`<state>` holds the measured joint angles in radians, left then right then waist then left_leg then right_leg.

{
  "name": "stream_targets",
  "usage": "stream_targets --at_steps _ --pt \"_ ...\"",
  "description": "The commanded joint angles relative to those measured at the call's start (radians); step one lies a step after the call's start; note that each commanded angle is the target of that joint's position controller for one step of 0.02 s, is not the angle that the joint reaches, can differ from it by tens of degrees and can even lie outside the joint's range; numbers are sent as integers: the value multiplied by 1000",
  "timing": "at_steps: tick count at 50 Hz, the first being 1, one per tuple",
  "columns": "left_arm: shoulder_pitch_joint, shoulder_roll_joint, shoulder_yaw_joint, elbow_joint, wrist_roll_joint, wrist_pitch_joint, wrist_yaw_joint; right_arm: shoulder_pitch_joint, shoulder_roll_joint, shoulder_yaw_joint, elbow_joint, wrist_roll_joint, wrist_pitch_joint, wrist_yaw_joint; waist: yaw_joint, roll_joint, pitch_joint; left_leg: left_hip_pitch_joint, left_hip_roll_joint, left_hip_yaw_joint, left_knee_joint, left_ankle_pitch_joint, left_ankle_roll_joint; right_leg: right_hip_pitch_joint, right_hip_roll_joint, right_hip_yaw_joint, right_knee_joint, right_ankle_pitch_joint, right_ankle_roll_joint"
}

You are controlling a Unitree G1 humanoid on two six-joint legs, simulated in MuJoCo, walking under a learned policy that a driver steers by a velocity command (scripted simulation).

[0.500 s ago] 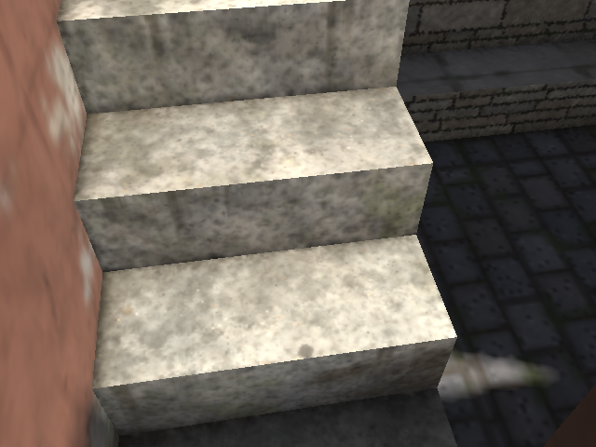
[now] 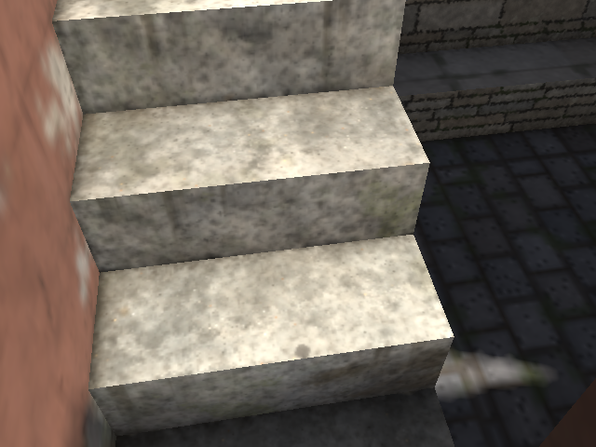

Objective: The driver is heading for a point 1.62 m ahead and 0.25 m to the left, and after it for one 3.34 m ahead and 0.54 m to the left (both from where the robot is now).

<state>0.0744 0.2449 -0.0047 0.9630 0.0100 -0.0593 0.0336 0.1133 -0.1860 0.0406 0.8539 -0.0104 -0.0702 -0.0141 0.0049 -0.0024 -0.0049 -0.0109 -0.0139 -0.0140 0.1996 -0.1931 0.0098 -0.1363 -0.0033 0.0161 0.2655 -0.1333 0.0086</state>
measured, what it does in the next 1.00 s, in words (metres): stands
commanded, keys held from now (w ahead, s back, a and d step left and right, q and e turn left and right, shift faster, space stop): w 1.00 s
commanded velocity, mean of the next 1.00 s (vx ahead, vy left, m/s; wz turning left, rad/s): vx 0.50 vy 0.00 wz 0.00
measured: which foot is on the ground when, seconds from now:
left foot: down 0.00-1.00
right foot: down 0.00-1.00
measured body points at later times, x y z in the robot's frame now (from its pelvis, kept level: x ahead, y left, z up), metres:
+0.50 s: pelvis +0.00 +0.00 +0.00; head +0.00 +0.00 +0.45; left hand +0.14 +0.25 -0.12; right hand +0.16 -0.22 -0.12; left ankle -0.06 +0.11 -0.75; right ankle +0.00 -0.12 -0.75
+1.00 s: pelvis +0.00 +0.00 +0.00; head +0.00 +0.00 +0.45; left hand +0.14 +0.25 -0.12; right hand +0.15 -0.22 -0.11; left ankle -0.06 +0.11 -0.75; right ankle +0.00 -0.13 -0.75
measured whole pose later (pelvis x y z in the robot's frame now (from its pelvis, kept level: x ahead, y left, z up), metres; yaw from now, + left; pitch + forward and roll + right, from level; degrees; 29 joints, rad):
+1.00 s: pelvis +0.00 +0.00 +0.00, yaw +0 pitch +0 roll +0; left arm 0.07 0.24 0.00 0.97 0.01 -0.06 0.03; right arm 0.11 -0.18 0.04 0.86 -0.01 -0.07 -0.02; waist 0.01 0.00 -0.01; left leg -0.01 -0.01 -0.02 0.19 -0.19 0.01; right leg -0.13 -0.01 0.02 0.25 -0.13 0.01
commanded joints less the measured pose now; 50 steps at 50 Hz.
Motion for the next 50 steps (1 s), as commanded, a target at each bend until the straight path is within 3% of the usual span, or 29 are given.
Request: stream_targets --at_steps 1,50 --pt "-54 112 22 -57 0 -13 3 -49 -83 -19 -67 0 -14 -2 0 15 -70 -21 128 -80 -19 188 9 60 -117 81 5 283 -17" --pt "-51 99 25 -46 3 -13 1 -57 -75 -23 -62 4 -15 -3 6 24 -65 -23 135 -86 -30 185 11 66 -121 82 -14 262 -19"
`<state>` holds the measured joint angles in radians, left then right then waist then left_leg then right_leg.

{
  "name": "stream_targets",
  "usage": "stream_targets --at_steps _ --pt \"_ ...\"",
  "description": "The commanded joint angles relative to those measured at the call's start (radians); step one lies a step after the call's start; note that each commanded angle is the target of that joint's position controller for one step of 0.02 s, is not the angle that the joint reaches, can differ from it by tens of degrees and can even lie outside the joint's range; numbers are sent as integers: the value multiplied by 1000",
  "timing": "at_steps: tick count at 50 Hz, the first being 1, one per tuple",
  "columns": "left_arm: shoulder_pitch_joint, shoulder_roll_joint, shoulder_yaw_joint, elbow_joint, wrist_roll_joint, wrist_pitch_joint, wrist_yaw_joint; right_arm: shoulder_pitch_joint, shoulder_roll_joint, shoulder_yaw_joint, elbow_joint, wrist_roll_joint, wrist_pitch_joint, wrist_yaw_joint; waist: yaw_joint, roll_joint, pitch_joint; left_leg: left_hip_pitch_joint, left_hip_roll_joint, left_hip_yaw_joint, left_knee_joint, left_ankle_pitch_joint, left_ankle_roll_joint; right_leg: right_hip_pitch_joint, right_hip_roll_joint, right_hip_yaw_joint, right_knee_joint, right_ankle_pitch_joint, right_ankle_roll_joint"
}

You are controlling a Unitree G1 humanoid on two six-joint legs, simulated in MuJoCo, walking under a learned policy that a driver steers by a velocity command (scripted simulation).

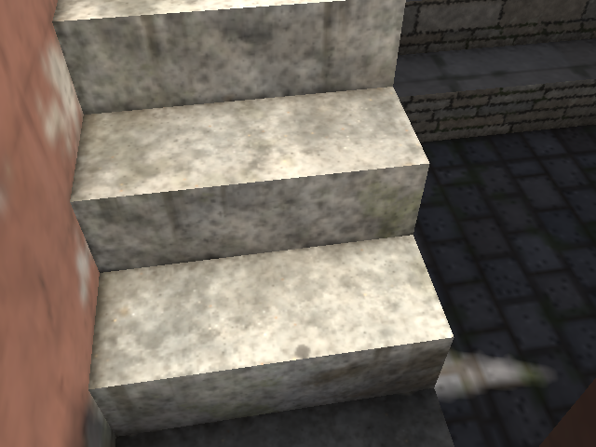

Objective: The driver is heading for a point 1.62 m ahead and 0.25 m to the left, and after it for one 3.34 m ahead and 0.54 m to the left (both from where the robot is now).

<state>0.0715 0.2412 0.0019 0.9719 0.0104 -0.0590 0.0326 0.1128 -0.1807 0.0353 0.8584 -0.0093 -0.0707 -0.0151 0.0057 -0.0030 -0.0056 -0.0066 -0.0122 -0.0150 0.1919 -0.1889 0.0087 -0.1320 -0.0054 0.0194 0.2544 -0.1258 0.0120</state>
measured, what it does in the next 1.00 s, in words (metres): stands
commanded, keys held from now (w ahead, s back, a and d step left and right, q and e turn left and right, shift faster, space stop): w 0.48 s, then no key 0.52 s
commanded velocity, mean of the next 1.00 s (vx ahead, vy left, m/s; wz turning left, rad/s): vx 0.35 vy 0.00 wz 0.00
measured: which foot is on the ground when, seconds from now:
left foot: down 0.00-1.00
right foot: down 0.00-1.00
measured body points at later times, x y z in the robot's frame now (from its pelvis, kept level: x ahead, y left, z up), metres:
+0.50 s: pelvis +0.00 +0.00 +0.00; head +0.01 +0.00 +0.45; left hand +0.14 +0.25 -0.12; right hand +0.16 -0.22 -0.12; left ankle -0.06 +0.11 -0.75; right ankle +0.01 -0.13 -0.75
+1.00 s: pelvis -0.01 +0.00 +0.00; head +0.00 +0.00 +0.45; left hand +0.07 +0.26 -0.14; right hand +0.09 -0.23 -0.13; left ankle -0.06 +0.12 -0.75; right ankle +0.01 -0.13 -0.75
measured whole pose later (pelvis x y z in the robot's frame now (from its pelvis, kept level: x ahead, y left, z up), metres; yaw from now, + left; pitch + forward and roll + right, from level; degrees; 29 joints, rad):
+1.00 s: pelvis -0.01 +0.00 +0.00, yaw +0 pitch -1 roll +0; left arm 0.16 0.25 0.02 1.04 0.02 -0.04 0.03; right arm 0.19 -0.19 0.02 0.91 0.00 -0.05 -0.02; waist 0.01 -0.01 0.03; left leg -0.03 -0.01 -0.01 0.27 -0.22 0.00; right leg -0.14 0.00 0.02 0.29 -0.13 0.01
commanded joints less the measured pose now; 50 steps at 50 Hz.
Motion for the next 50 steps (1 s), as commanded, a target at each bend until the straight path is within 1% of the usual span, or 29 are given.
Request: stream_targets --at_steps 1,4,5,6,8,9,10,11,12,13,14,15,16,17,18,19,20,21,22,23,24,25,28,30,31,35,46,47,50 --pt "-56 113 22 -58 -1 -13 3 -53 -84 -18 -69 -1 -14 -2 -1 14 -64 -21 129 -80 -19 181 10 54 -114 78 6 266 -18" --pt "-56 111 22 -60 -1 -12 3 -49 -85 -19 -68 0 -15 -2 0 18 -69 -23 129 -79 -19 183 9 57 -114 78 9 268 -18" --pt "-48 102 19 -56 3 -14 2 -55 -81 -18 -67 3 -14 -2 5 25 -65 -27 133 -85 -22 181 12 61 -119 79 -3 255 -22" --pt "-56 113 22 -58 -1 -13 3 -52 -84 -18 -69 -1 -14 -2 -1 14 -65 -21 129 -79 -19 181 10 54 -114 78 6 267 -18" --pt "-56 111 22 -60 -1 -12 3 -49 -85 -19 -68 -1 -15 -2 -1 18 -69 -23 128 -79 -19 183 9 57 -114 78 9 269 -18" --pt "-48 103 19 -56 3 -14 1 -55 -81 -18 -67 3 -14 -2 4 24 -66 -27 133 -84 -22 181 12 61 -119 79 -3 257 -22" --pt "-56 113 22 -59 -1 -13 3 -51 -85 -19 -69 -1 -14 -2 -2 14 -66 -20 128 -79 -18 181 10 54 -114 78 6 267 -18" --pt "-57 112 22 -60 -2 -13 3 -49 -86 -19 -69 -1 -15 -2 -1 16 -69 -21 129 -79 -18 184 9 57 -114 78 8 270 -18" --pt "-48 104 19 -56 3 -14 1 -55 -82 -18 -68 3 -14 -2 4 24 -66 -26 133 -84 -21 181 12 62 -119 79 -3 258 -22" --pt "-56 113 23 -59 -1 -13 3 -51 -85 -19 -70 -1 -14 -2 -2 14 -66 -20 128 -79 -18 182 9 55 -114 78 7 269 -18" --pt "-57 112 22 -60 -2 -13 3 -48 -86 -20 -68 -1 -14 -2 -2 17 -70 -21 128 -79 -17 185 9 57 -114 78 8 271 -18" --pt "-48 104 20 -56 3 -14 1 -54 -81 -18 -68 3 -14 -2 4 24 -66 -26 133 -84 -21 182 12 62 -119 79 -3 259 -22" --pt "-55 113 23 -59 -1 -13 3 -51 -85 -19 -70 -1 -14 -2 -2 14 -66 -20 128 -79 -18 182 9 55 -114 78 7 270 -18" --pt "-56 112 22 -60 -2 -13 3 -48 -86 -20 -68 -1 -14 -2 -2 17 -70 -21 128 -79 -17 185 9 57 -114 78 8 272 -18" --pt "-47 104 20 -56 3 -14 1 -54 -81 -18 -68 3 -14 -2 4 24 -67 -26 133 -84 -21 182 12 62 -119 79 -3 260 -22" --pt "-55 113 23 -59 -1 -13 3 -50 -85 -19 -70 -1 -14 -2 -2 14 -66 -20 128 -78 -18 183 9 55 -114 78 7 271 -18" --pt "-48 104 20 -56 2 -14 1 -54 -82 -19 -67 3 -14 -2 3 23 -67 -24 133 -84 -20 184 12 62 -119 79 -3 261 -22" --pt "-55 114 23 -59 -1 -13 2 -50 -86 -19 -70 -1 -14 -2 -2 13 -67 -19 128 -78 -17 184 9 56 -114 78 7 272 -18" --pt "-56 113 23 -60 -2 -13 3 -48 -87 -20 -68 -1 -14 -2 -2 16 -70 -21 128 -78 -17 187 9 58 -114 78 8 274 -18" --pt "-47 103 20 -56 2 -14 1 -54 -82 -19 -67 3 -14 -2 4 24 -67 -25 132 -83 -20 184 12 63 -119 79 -3 261 -22" --pt "-47 106 21 -55 3 -14 1 -56 -82 -19 -69 3 -14 -1 3 20 -64 -23 132 -83 -21 182 12 60 -118 80 -5 260 -22" --pt "-48 118 24 -54 -1 -13 2 -42 -89 -21 -66 -2 -14 -2 -3 11 -64 -17 129 -76 -10 204 8 56 -115 78 11 287 -18" --pt "-14 116 25 -38 3 -12 1 -20 -91 -24 -52 4 -12 -2 3 17 -64 -17 134 -74 10 253 11 62 -121 77 19 300 -23" --pt "-16 125 30 -36 -2 -8 1 -8 -97 -27 -48 1 -9 -2 -3 10 -63 -18 130 -69 19 244 9 55 -115 75 35 299 -20" --pt "-4 115 28 -30 3 -7 0 -8 -92 -27 -43 5 -7 -2 4 20 -57 -29 134 -74 19 238 12 59 -120 76 27 283 -24" --pt "11 120 32 -16 5 -2 -2 5 -94 -30 -35 4 0 -3 3 15 -38 -42 134 -75 26 207 13 51 -118 77 32 261 -25" --pt "66 124 39 20 5 11 -4 53 -95 -34 -10 4 11 -5 4 18 -17 -63 136 -80 39 160 15 44 -119 85 34 229 -25" --pt "72 130 42 25 3 11 -2 61 -103 -38 -5 9 11 -7 5 20 -23 -62 135 -89 29 119 14 43 -109 87 29 189 -26" --pt "82 126 43 35 5 14 -2 68 -98 -37 0 6 14 -10 7 22 4 -79 135 -91 25 95 13 33 -110 91 22 178 -27"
